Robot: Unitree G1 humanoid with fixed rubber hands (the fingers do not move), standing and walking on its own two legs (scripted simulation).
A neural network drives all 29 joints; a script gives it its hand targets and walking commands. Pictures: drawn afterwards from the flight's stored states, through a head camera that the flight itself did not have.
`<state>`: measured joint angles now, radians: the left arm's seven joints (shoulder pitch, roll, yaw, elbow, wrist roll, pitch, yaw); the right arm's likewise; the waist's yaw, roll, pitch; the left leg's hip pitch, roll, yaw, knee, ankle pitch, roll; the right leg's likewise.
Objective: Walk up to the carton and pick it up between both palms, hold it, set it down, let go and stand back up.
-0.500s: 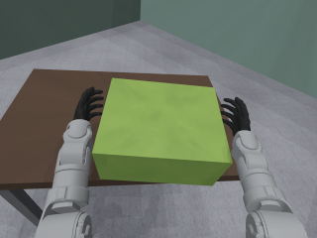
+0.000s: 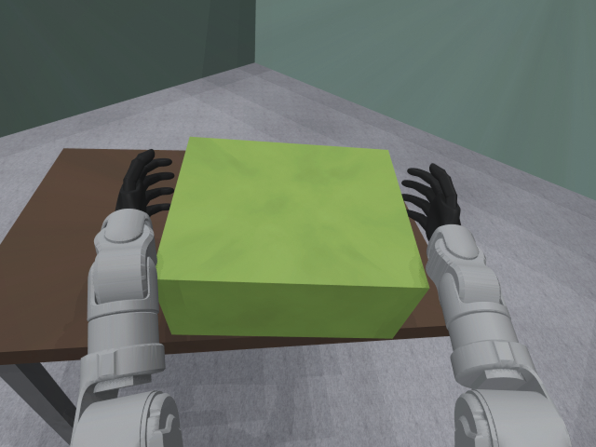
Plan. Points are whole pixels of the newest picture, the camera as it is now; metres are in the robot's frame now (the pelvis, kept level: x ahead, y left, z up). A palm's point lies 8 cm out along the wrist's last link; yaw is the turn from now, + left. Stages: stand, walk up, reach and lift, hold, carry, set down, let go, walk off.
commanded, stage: reach and lift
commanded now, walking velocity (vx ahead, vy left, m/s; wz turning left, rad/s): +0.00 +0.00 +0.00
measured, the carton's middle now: (288, 235) +0.40 +0.01 +0.09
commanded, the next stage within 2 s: hold in 0.96 s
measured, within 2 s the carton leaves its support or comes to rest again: neither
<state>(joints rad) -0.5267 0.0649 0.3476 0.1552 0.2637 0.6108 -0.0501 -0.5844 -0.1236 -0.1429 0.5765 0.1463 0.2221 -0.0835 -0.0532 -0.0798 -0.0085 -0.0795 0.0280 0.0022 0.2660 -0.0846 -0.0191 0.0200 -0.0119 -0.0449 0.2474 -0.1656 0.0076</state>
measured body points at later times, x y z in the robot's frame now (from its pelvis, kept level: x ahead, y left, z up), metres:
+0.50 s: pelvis +0.00 +0.00 +0.00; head -0.05 +0.03 +0.45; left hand +0.37 +0.21 +0.18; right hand +0.37 -0.20 +0.18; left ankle +0.05 +0.13 -0.75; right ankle -0.01 -0.12 -0.75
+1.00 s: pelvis +0.00 +0.00 +0.00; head -0.05 +0.03 +0.45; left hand +0.37 +0.21 +0.20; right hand +0.37 -0.20 +0.20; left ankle +0.05 +0.13 -0.75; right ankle -0.01 -0.12 -0.75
